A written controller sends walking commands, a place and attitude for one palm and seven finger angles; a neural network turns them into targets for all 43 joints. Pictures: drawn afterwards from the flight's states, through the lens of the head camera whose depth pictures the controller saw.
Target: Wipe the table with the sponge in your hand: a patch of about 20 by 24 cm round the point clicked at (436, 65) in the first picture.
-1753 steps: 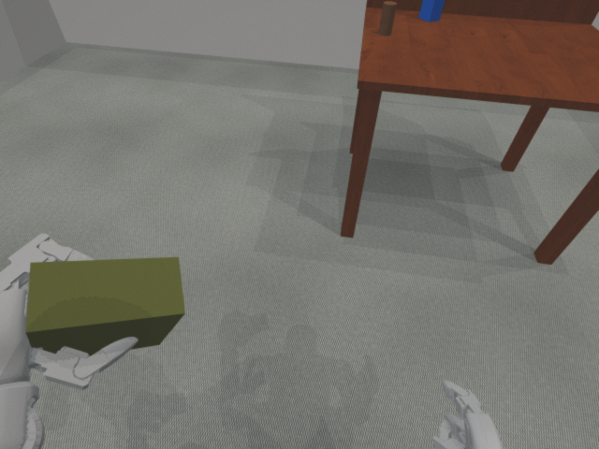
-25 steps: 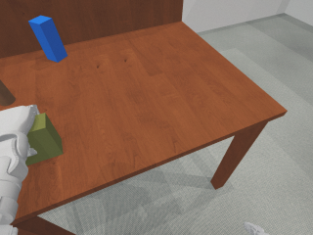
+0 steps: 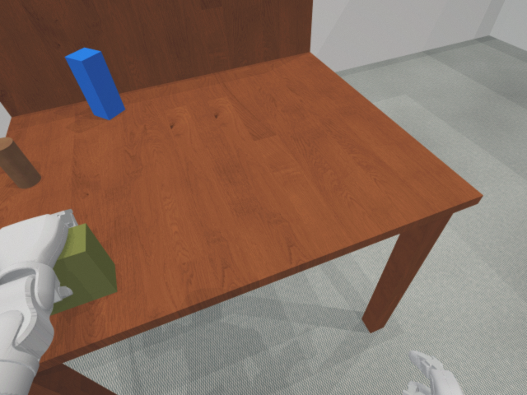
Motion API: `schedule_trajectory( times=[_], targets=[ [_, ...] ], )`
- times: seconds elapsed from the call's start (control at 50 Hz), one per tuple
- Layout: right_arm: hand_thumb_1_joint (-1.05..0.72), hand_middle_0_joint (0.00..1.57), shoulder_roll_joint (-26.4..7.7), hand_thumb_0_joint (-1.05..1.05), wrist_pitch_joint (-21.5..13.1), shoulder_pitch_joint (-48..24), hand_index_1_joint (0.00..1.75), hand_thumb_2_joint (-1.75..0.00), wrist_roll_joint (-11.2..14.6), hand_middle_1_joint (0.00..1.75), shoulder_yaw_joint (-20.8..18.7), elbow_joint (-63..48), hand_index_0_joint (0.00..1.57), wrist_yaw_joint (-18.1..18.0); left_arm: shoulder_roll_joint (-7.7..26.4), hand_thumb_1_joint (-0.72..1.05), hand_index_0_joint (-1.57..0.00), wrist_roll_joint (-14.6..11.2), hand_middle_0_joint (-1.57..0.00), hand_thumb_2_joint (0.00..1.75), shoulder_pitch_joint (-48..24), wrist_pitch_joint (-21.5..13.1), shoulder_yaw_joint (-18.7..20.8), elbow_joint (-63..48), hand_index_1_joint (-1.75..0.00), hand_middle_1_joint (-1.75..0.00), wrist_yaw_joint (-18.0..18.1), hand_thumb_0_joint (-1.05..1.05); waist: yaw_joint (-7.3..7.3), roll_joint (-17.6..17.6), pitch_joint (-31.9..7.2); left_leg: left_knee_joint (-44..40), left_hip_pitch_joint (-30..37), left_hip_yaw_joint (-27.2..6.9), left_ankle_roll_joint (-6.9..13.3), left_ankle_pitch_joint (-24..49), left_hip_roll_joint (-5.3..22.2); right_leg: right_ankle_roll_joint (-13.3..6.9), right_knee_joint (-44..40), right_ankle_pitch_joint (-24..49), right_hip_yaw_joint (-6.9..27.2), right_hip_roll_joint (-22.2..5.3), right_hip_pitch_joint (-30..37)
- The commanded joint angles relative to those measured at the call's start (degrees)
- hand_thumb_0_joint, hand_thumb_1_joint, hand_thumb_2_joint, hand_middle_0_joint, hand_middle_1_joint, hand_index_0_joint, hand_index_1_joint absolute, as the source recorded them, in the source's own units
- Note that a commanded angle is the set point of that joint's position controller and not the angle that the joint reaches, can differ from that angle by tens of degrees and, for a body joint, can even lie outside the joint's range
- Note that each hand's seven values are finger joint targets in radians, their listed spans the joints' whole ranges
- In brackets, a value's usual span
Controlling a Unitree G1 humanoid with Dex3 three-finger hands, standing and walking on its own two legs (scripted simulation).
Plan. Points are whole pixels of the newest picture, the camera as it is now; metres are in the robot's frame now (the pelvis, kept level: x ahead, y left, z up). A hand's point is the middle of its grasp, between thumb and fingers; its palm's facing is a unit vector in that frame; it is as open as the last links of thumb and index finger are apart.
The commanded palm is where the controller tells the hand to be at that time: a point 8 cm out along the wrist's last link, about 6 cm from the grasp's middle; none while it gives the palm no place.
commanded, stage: wipe back along the first lane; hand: left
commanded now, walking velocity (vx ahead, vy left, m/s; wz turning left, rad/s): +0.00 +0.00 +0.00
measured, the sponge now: (64, 279) +0.27 +0.36 +0.02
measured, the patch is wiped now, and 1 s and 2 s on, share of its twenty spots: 1.00 1.00 1.00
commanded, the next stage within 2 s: lift the sponge slowly off the table in 0.04 s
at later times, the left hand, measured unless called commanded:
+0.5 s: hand (44, 276) +0.25 +0.36 +0.07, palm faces -0.06 -0.03 -1.00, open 10.1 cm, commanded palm +0.23 +0.35 +0.13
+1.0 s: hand (37, 266) +0.25 +0.35 +0.10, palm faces +0.02 -0.03 -1.00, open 10.0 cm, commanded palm +0.22 +0.34 +0.16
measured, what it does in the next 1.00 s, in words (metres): stands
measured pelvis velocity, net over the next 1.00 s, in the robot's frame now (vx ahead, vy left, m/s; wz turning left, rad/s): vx -0.02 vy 0.00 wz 0.01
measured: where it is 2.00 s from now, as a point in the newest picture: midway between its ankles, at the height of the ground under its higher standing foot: outside the picture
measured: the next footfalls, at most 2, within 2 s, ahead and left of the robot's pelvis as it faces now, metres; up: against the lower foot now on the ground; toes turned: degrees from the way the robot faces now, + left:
none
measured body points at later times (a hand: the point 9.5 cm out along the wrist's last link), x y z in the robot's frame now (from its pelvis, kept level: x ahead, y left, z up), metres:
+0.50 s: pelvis -0.01 -0.01 +0.00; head -0.01 -0.03 +0.45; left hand +0.25 +0.35 +0.13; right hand +0.17 -0.25 -0.10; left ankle -0.02 +0.11 -0.73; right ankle -0.05 -0.12 -0.73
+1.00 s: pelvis -0.02 +0.00 +0.01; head -0.02 -0.03 +0.45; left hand +0.24 +0.34 +0.16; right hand +0.20 -0.22 -0.09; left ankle -0.02 +0.11 -0.73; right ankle -0.05 -0.12 -0.73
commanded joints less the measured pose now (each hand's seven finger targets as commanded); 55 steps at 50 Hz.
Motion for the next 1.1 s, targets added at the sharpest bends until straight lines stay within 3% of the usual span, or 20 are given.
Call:
schedule_trajectory(
  times=[0.0,0.02,0.08,0.12,0.18,0.22,0.26,0.32,0.38,0.42,0.44,0.48,0.58,0.62,0.68,0.74,0.84,0.88,0.92,1.08],
  targets=[
    [-0.9,0.2,-7.11,0.0,-2.67,-6.62,0.3,-0.9,0.11,0.3,-2.37,-8.21,0.2,-0.51,10.73,0.1,-1.2,-0.72,-1.2,1.3,0.92,0.45,3.51,-4.88,-1.6,-1.6,-1.58,0.0,0.92,-6.11,-6.51,-2.86,3.77,1.16,2.16,20.6,-1.92,-2.96,-1.23,24.09,-0.9,1.78,4.89],
    [-0.9,0.2,-7.4,0.0,-2.7,-7.52,0.3,-0.9,0.08,0.3,-2.27,-8.12,0.2,-0.62,12.35,0.1,-1.2,-0.6,-1.2,1.3,-0.09,0.5,4.95,-5.91,-1.6,-1.6,-1.54,0.0,1.14,-5.38,-6.91,-2.96,4.18,1.08,2.22,20.7,-1.85,-3.21,-1.39,24.07,-0.18,1.88,5.11],
    [-0.9,0.2,-7.17,0.0,-2.74,-7.52,0.3,-0.9,0.08,0.3,-2.29,-7.79,0.2,-0.97,10.81,0.1,-1.2,-0.57,-1.2,1.3,-0.08,1.21,3.25,-5.73,-1.6,-1.6,-1.61,0.0,0.48,-5.57,-4.15,-3.26,3.47,1.48,2.21,18.19,-2.03,-2.9,-1.89,21.29,-0.61,1.88,3.67],
    [-0.9,0.2,-7.45,0.0,-2.82,-8.34,0.3,-0.9,0.08,0.3,-2.11,-7.94,0.2,-1.19,13.41,0.1,-1.2,-0.66,-1.2,1.3,-0.78,1.32,5.36,-7.22,-1.6,-1.6,-1.66,0.0,0.99,-4.4,-4.7,-3.51,4.01,1.17,2.25,17.95,-2.02,-3.14,-2.21,20.92,0.13,1.85,4.1],
    [-0.9,0.2,-7.03,0.0,-3.09,-7.84,0.3,-0.9,-0.11,0.3,-2.23,-7.72,0.2,-1.59,12.52,0.1,-1.2,-0.52,-1.2,1.3,-2.14,1.24,4.32,-7.64,-1.6,-1.6,-1.83,0.0,0.61,-4.54,-4.45,-3.46,4.51,1.32,2.39,17.88,-2.27,-2.99,-2.27,20.54,-0.54,1.86,3.99],
    [-0.9,0.2,-7.32,0.0,-3.1,-8.82,0.3,-0.9,-0.12,0.3,-1.91,-7.76,0.2,-2.01,15.86,0.1,-1.2,-0.09,-1.2,1.3,-5.67,0.97,6.31,-9.25,-1.6,-1.6,-1.94,0.0,0.94,-2.84,-5.4,-3.86,5.24,0.96,2.4,17.31,-2.36,-3.26,-2.7,19.04,0.24,1.94,4.14],
    [-0.9,0.2,-7.16,0.0,-3.29,-7.76,0.3,-0.9,-0.19,0.3,-1.99,-7.08,0.2,-2.48,15.74,0.1,-1.2,0.13,-1.2,1.3,-7.55,0.8,5.84,-7.26,-1.6,-1.6,-1.93,0.0,0.37,-3.94,-4.67,-3.97,4.93,1.19,2.46,15.51,-2.47,-3.01,-3.02,16.74,-0.28,1.94,3.27],
    [-0.9,0.2,-7.12,0.0,-3.64,-8.95,0.3,-0.9,-0.33,0.3,-1.72,-7.77,0.2,-2.72,17.81,0.1,-1.2,0.34,-1.2,1.3,-9.04,-0.4,7.34,-10.17,-1.6,-1.6,-2.06,0.0,1.21,-0.73,-6.88,-4.24,6.41,0.84,2.39,16.9,-2.59,-3.44,-3.01,17.7,0.28,1.99,4.65],
    [-0.9,0.2,-6.87,0.0,-3.79,-8.17,0.3,-0.9,-0.48,0.3,-1.95,-7.26,0.2,-2.96,16.13,0.1,-1.2,0.47,-1.2,1.3,-9.33,-0.95,6.0,-9.02,-1.6,-1.6,-2.02,0.0,0.56,-1.97,-6.68,-4.05,6.33,1.18,2.4,16.96,-2.64,-3.22,-2.98,17.91,-0.3,2.03,4.26],
    [-0.9,0.2,-6.96,0.0,-4.08,-9.16,0.3,-0.9,-0.52,0.3,-1.77,-8.0,0.2,-2.95,19.34,0.1,-1.2,0.35,-1.2,1.3,-9.13,-1.68,8.96,-12.19,-1.6,-1.6,-1.74,0.0,1.66,0.05,-8.71,-4.31,7.27,0.59,2.32,18.58,-2.57,-3.63,-2.8,18.75,0.19,2.05,5.86],
    [-0.9,0.2,-6.59,0.0,-4.2,-8.65,0.3,-0.9,-0.55,0.3,-1.93,-7.72,0.2,-2.99,17.0,0.1,-1.2,0.31,-1.2,1.3,-9.46,-1.73,6.98,-12.08,-1.6,-1.6,-1.59,0.0,0.97,0.43,-8.48,-4.22,7.56,0.86,2.39,18.25,-2.53,-3.44,-2.67,17.92,-0.38,2.05,5.07],
    [-0.9,0.2,-6.75,0.0,-4.28,-8.47,0.3,-0.9,-0.51,0.3,-2.03,-7.46,0.2,-3.09,16.63,0.1,-1.2,0.06,-1.2,1.3,-10.24,-1.66,6.76,-11.58,-1.6,-1.6,-1.44,0.0,0.66,-0.36,-6.44,-4.7,7.27,0.75,2.31,17.22,-2.35,-3.4,-3.3,16.39,-0.76,2.21,3.75],
    [-0.9,0.2,-6.71,0.0,-4.9,-8.46,0.3,-0.9,-0.57,0.3,-1.97,-7.46,0.2,-3.42,17.65,0.1,-1.2,-0.13,-1.2,1.3,-12.94,-1.83,7.39,-13.22,-1.6,-1.6,-0.91,0.0,0.86,0.03,-7.65,-5.34,8.39,0.53,2.3,17.86,-2.32,-3.49,-3.44,16.4,-0.87,2.18,4.6],
    [-0.9,0.2,-6.73,0.0,-5.02,-9.9,0.3,-0.9,-0.49,0.3,-1.64,-7.95,0.2,-3.57,20.06,0.1,-1.2,0.3,-1.2,1.3,-15.31,-1.98,9.0,-16.01,-1.6,-1.6,-0.78,0.0,1.44,1.39,-9.11,-5.73,9.53,0.07,2.2,18.97,-2.28,-3.81,-3.62,16.64,-0.34,2.3,5.46],
    [-0.9,0.2,-6.39,0.0,-5.39,-9.16,0.3,-0.9,-0.57,0.3,-1.76,-7.41,0.2,-3.54,17.5,0.1,-1.2,0.25,-1.2,1.3,-15.8,-1.85,6.74,-16.31,-1.6,-1.6,-0.48,0.0,0.83,2.11,-8.43,-6.02,10.16,-0.01,2.06,19.35,-2.08,-3.81,-3.54,15.94,-1.33,2.37,4.64],
    [-0.9,0.2,-6.21,0.0,-6.01,-9.7,0.3,-0.9,-0.78,0.3,-1.85,-7.94,0.2,-3.56,19.45,0.1,-1.2,0.37,-1.2,1.3,-15.06,-1.81,8.76,-19.72,-1.6,-1.6,0.04,0.0,1.7,3.21,-11.48,-6.07,11.88,-0.26,2.03,21.79,-2.0,-3.96,-3.33,17.39,-1.07,2.27,6.81],
    [-0.9,0.2,-5.95,0.0,-5.87,-10.71,0.3,-0.9,-0.83,0.3,-1.48,-8.23,0.2,-3.1,18.15,0.1,-1.2,-0.18,-1.2,1.3,-13.72,0.48,8.2,-20.72,-1.6,-1.6,0.18,0.0,2.04,2.52,-10.07,-7.11,11.53,-0.05,1.7,21.91,-1.88,-3.84,-3.82,17.61,-1.32,2.22,7.74],
    [-0.9,0.2,-6.25,0.0,-5.39,-11.01,0.3,-0.9,-0.64,0.3,-1.31,-7.68,0.2,-2.97,18.04,0.1,-1.2,-0.16,-1.2,1.3,-14.48,1.9,7.69,-18.54,-1.6,-1.6,-0.39,0.0,1.85,0.06,-7.96,-7.74,10.59,-0.02,1.57,20.54,-1.9,-3.76,-4.5,16.94,-1.58,2.27,7.42],
    [-0.9,0.2,-6.37,0.0,-5.37,-12.76,0.3,-0.9,-0.55,0.3,-0.81,-8.56,0.2,-2.89,19.73,0.1,-1.2,-0.36,-1.2,1.3,-14.97,2.93,9.0,-19.79,-1.6,-1.6,-0.96,0.0,2.76,1.11,-8.62,-8.26,11.21,-0.1,1.6,20.87,-2.07,-4.05,-4.93,17.56,-0.7,2.18,9.05],
    [-0.9,0.2,-6.42,0.0,-5.0,-12.43,0.3,-0.9,-0.4,0.3,-0.47,-8.17,0.2,-3.25,18.91,0.1,-1.2,-0.57,-1.2,1.3,-16.95,3.29,5.97,-19.41,-1.6,-1.6,-5.33,0.0,1.0,0.19,-6.19,-8.54,12.15,0.3,2.04,19.59,-2.22,-3.56,-6.34,17.39,-1.14,1.83,8.44]
  ],
)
